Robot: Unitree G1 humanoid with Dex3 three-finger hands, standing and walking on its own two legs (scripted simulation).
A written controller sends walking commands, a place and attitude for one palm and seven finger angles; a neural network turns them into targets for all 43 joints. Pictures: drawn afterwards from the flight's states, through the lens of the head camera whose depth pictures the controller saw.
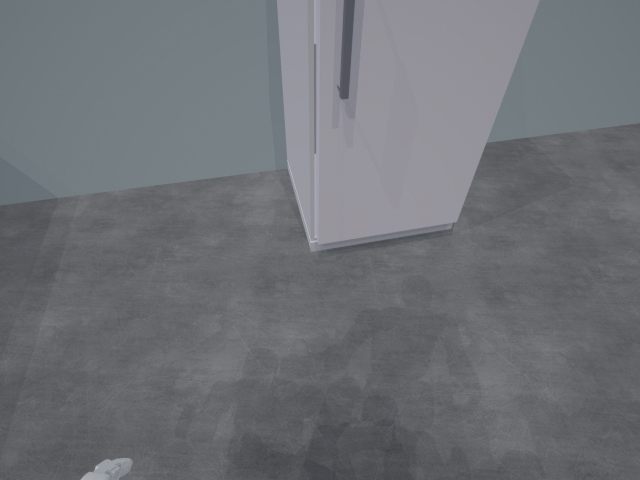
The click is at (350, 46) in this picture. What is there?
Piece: fridge door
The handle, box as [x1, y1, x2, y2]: [337, 0, 354, 98]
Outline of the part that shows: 354,0 344,0 340,83 337,84 337,87 340,92 339,95 341,98 348,98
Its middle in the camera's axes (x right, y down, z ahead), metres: +0.06 -0.54 +0.92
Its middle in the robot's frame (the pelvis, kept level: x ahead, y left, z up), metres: +1.07 +0.00 +0.17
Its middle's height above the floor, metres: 0.94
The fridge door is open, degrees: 0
